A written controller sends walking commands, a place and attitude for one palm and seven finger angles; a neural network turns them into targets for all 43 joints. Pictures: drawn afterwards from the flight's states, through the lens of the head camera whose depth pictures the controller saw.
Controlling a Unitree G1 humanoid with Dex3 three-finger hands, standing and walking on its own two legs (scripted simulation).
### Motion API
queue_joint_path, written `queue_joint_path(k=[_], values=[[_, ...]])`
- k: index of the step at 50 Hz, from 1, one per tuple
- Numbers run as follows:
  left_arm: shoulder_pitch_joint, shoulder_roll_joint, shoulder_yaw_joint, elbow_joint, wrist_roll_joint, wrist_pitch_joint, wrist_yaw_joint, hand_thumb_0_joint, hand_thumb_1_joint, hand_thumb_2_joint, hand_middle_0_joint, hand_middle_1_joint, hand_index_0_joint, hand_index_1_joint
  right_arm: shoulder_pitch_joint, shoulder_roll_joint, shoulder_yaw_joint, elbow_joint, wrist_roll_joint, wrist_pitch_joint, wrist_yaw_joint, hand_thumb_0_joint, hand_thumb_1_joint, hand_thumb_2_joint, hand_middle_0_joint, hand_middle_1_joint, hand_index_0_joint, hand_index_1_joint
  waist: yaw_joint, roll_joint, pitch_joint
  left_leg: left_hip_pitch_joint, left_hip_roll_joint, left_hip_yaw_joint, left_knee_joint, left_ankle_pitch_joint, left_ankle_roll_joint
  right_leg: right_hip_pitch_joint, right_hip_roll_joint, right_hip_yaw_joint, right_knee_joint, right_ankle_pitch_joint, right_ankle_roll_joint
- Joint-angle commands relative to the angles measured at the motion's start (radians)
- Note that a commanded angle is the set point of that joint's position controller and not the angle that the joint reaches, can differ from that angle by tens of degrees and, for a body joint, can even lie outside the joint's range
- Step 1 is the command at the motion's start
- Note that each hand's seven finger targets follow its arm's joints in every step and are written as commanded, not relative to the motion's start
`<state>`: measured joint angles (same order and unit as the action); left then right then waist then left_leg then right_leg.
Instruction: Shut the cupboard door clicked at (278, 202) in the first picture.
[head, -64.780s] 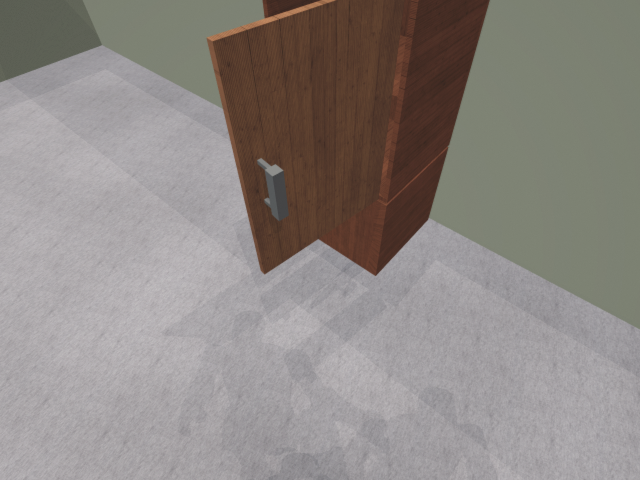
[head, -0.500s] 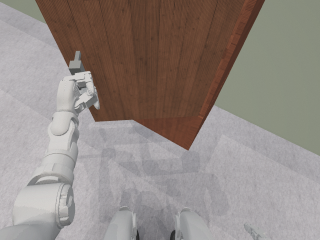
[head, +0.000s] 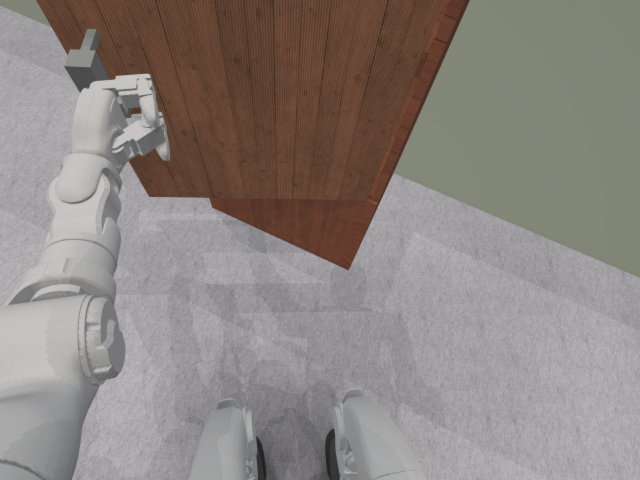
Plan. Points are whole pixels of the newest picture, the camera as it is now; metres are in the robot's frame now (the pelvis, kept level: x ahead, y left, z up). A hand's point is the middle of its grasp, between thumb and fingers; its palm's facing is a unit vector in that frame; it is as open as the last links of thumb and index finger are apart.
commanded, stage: push the door shut along its arc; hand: left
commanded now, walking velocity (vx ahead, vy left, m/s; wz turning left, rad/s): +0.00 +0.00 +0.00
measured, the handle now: (107, 89) +0.60 +0.21 +0.07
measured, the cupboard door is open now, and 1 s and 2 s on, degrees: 27 17 17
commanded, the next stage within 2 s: pull the fist back off the door in 0.76 s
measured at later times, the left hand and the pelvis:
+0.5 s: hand (186, 89) +0.58 +0.11 +0.08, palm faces -0.24 -0.97 -0.03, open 3.1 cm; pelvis +0.00 +0.00 -0.02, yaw -2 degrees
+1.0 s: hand (185, 64) +0.63 +0.11 +0.07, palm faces +0.05 -1.00 +0.08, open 3.1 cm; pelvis +0.00 +0.00 -0.03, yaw -3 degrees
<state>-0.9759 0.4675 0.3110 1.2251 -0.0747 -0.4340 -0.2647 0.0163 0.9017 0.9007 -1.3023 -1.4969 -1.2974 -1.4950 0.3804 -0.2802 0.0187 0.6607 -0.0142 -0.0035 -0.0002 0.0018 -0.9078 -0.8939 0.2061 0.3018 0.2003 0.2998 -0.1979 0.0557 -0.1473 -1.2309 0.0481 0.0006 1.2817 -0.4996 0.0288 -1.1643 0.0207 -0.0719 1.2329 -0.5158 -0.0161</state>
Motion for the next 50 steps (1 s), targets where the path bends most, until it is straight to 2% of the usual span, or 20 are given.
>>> queue_joint_path(k=[1,3,6,9,14,16,18,19,21,23,26,28,35,43,44,45,46,47,48,50], values=[[-0.533,0.243,0.047,-0.211,-0.015,-0.05,-0.012,0.0,0.9,0.9,-1.3,-1.5,-1.3,-1.5,0.166,-0.18,-0.06,-0.055,0.0,-0.015,-0.007,0.0,-0.9,-0.9,0.2,0.3,0.2,0.3,-0.043,0.109,-0.492,0.446,-0.012,-0.096,-0.132,0.268,0.011,0.113,0.024,0.048,-0.164,0.203,-0.016],[-0.52,0.268,0.063,-0.196,-0.011,-0.042,-0.021,0.0,0.9,0.9,-1.3,-1.5,-1.3,-1.5,0.168,-0.181,-0.057,-0.06,0.0,-0.012,-0.005,0.0,-0.9,-0.9,0.2,0.3,0.2,0.3,-0.035,0.113,-0.516,0.435,-0.013,-0.095,-0.126,0.286,0.008,0.129,0.024,0.048,-0.157,0.217,-0.016],[-0.591,0.214,0.006,-0.216,-0.004,-0.043,-0.034,0.0,0.9,0.9,-1.3,-1.5,-1.3,-1.5,0.181,-0.178,-0.058,-0.055,-0.002,-0.016,-0.002,0.0,-0.9,-0.9,0.2,0.3,0.2,0.3,-0.065,0.139,-0.521,0.482,-0.009,-0.108,-0.117,0.307,0.009,0.076,0.026,0.042,-0.15,0.222,-0.016],[-0.633,0.227,0.003,-0.183,0.004,-0.021,-0.038,0.0,0.9,0.9,-1.3,-1.5,-1.3,-1.5,0.187,-0.184,-0.057,-0.043,-0.001,-0.013,-0.003,0.0,-0.9,-0.9,0.2,0.3,0.2,0.3,-0.088,0.126,-0.505,0.461,-0.004,-0.11,-0.106,0.284,0.011,0.049,0.027,0.041,-0.154,0.204,-0.013],[-0.659,0.291,0.046,-0.16,0.013,0.003,-0.05,0.0,0.9,0.9,-1.3,-1.5,-1.3,-1.5,0.204,-0.188,-0.051,-0.043,-0.003,-0.017,-0.002,0.0,-0.9,-0.9,0.2,0.3,0.2,0.3,-0.081,0.147,-0.544,0.452,-0.004,-0.109,-0.084,0.322,0.011,0.057,0.03,0.041,-0.14,0.227,-0.017],[-0.699,0.282,0.029,-0.148,0.016,0.012,-0.055,0.0,0.9,0.9,-1.3,-1.5,-1.3,-1.5,0.212,-0.185,-0.046,-0.042,-0.005,-0.019,-0.003,0.0,-0.9,-0.9,0.2,0.3,0.2,0.3,-0.103,0.125,-0.521,0.428,-0.006,-0.109,-0.078,0.323,0.018,0.057,0.033,0.039,-0.138,0.231,-0.015],[-0.679,0.306,0.042,-0.127,0.028,0.027,-0.061,0.0,0.9,0.9,-1.3,-1.5,-1.3,-1.5,0.208,-0.186,-0.044,-0.045,-0.005,-0.019,0.0,0.0,-0.9,-0.9,0.2,0.3,0.2,0.3,-0.091,0.162,-0.543,0.42,-0.006,-0.103,-0.066,0.327,0.014,0.051,0.034,0.041,-0.132,0.233,-0.017],[-0.693,0.326,0.049,-0.116,0.031,0.033,-0.063,0.0,0.9,0.9,-1.3,-1.5,-1.3,-1.5,0.214,-0.188,-0.042,-0.043,-0.003,-0.017,-0.003,0.0,-0.9,-0.9,0.2,0.3,0.2,0.3,-0.102,0.13,-0.529,0.4,-0.002,-0.103,-0.062,0.324,0.017,0.052,0.035,0.04,-0.131,0.236,-0.015],[-0.727,0.311,0.029,-0.11,0.039,0.042,-0.067,0.0,0.9,0.9,-1.3,-1.5,-1.3,-1.5,0.22,-0.185,-0.039,-0.047,-0.006,-0.021,-0.001,0.0,-0.9,-0.9,0.2,0.3,0.2,0.3,-0.114,0.156,-0.522,0.395,-0.004,-0.103,-0.054,0.326,0.02,0.032,0.037,0.038,-0.123,0.233,-0.015],[-0.729,0.378,0.071,-0.125,0.046,0.048,-0.073,0.0,0.9,0.9,-1.3,-1.5,-1.3,-1.5,0.228,-0.192,-0.04,-0.047,-0.009,-0.019,-0.004,0.0,-0.9,-0.9,0.2,0.3,0.2,0.3,-0.099,0.18,-0.575,0.407,-0.002,-0.103,-0.04,0.364,0.017,0.052,0.037,0.04,-0.112,0.265,-0.017],[-0.743,0.333,0.035,-0.129,0.042,0.062,-0.095,0.0,0.9,0.9,-1.3,-1.5,-1.3,-1.5,0.239,-0.188,-0.041,-0.044,-0.009,-0.021,-0.003,0.0,-0.9,-0.9,0.2,0.3,0.2,0.3,-0.114,0.176,-0.585,0.427,-0.002,-0.107,-0.038,0.394,0.018,0.047,0.04,0.036,-0.108,0.293,-0.017],[-0.748,0.346,0.039,-0.126,0.046,0.078,-0.102,0.0,0.9,0.9,-1.3,-1.5,-1.3,-1.5,0.24,-0.191,-0.042,-0.04,-0.008,-0.02,-0.004,0.0,-0.9,-0.9,0.2,0.3,0.2,0.3,-0.112,0.188,-0.59,0.429,0.0,-0.106,-0.033,0.392,0.016,0.038,0.041,0.033,-0.109,0.292,-0.017],[-0.863,0.344,0.004,-0.079,0.055,0.118,-0.12,0.0,0.9,0.9,-1.3,-1.5,-1.3,-1.5,0.257,-0.191,-0.035,-0.015,-0.009,-0.037,-0.014,0.0,-0.9,-0.9,0.2,0.3,0.2,0.3,-0.161,0.178,-0.548,0.366,-0.001,-0.1,-0.004,0.346,0.026,0.003,0.047,0.036,-0.113,0.261,-0.015],[-0.985,0.334,-0.037,-0.051,0.08,0.143,-0.14,0.0,0.9,0.9,-1.3,-1.5,-1.3,-1.5,0.269,-0.199,-0.027,0.007,-0.021,-0.062,-0.021,0.0,-0.9,-0.9,0.2,0.3,0.2,0.3,-0.198,0.26,-0.565,0.391,0.001,-0.12,0.033,0.357,0.025,-0.106,0.052,0.013,-0.079,0.237,-0.024],[-0.956,0.394,0.19,-0.094,0.002,0.158,0.05,0.0,0.9,0.9,-1.3,-1.5,-1.3,-1.5,0.319,-0.184,-0.009,-0.036,-0.048,-0.061,-0.013,0.0,-0.9,-0.9,0.2,0.3,0.2,0.3,-0.12,0.277,-0.595,0.364,0.02,-0.141,0.002,0.353,0.016,-0.062,0.042,0.009,-0.075,0.232,-0.02],[-0.897,0.309,0.13,-0.059,0.027,0.172,0.141,0.0,0.9,0.9,-1.3,-1.5,-1.3,-1.5,0.302,-0.176,-0.012,-0.038,-0.053,-0.062,0.005,0.0,-0.9,-0.9,0.2,0.3,0.2,0.3,-0.128,0.274,-0.605,0.37,0.02,-0.14,-0.011,0.349,0.008,-0.068,0.041,0.007,-0.073,0.225,-0.013],[-0.88,0.272,0.155,-0.062,0.031,0.169,0.224,0.0,0.9,0.9,-1.3,-1.5,-1.3,-1.5,0.324,-0.171,-0.02,-0.033,-0.069,-0.062,0.023,0.0,-0.9,-0.9,0.2,0.3,0.2,0.3,-0.134,0.219,-0.611,0.386,0.023,-0.156,-0.019,0.361,0.007,-0.072,0.043,-0.005,-0.069,0.227,-0.006],[-0.86,0.244,0.15,-0.096,0.057,0.16,0.306,0.0,0.9,0.9,-1.3,-1.5,-1.3,-1.5,0.325,-0.166,-0.025,-0.044,-0.08,-0.056,0.039,0.0,-0.9,-0.9,0.2,0.3,0.2,0.3,-0.119,0.241,-0.609,0.393,0.022,-0.141,-0.026,0.372,0.002,-0.057,0.04,-0.003,-0.079,0.233,-0.002],[-0.855,0.234,0.138,-0.159,0.11,0.136,0.391,0.0,0.9,0.9,-1.3,-1.5,-1.3,-1.5,0.329,-0.162,-0.03,-0.047,-0.094,-0.051,0.057,0.0,-0.9,-0.9,0.2,0.3,0.2,0.3,-0.107,0.267,-0.642,0.424,0.022,-0.139,-0.029,0.393,-0.003,-0.053,0.039,-0.004,-0.077,0.239,-0.001],[-0.858,0.171,0.033,-0.205,0.22,0.096,0.459,0.0,0.9,0.9,-1.3,-1.5,-1.3,-1.5,0.333,-0.161,-0.049,-0.031,-0.102,-0.035,0.092,0.0,-0.9,-0.9,0.2,0.3,0.2,0.3,-0.131,0.298,-0.663,0.494,0.024,-0.141,-0.033,0.42,-0.01,-0.071,0.037,-0.004,-0.084,0.248,-0.004]])
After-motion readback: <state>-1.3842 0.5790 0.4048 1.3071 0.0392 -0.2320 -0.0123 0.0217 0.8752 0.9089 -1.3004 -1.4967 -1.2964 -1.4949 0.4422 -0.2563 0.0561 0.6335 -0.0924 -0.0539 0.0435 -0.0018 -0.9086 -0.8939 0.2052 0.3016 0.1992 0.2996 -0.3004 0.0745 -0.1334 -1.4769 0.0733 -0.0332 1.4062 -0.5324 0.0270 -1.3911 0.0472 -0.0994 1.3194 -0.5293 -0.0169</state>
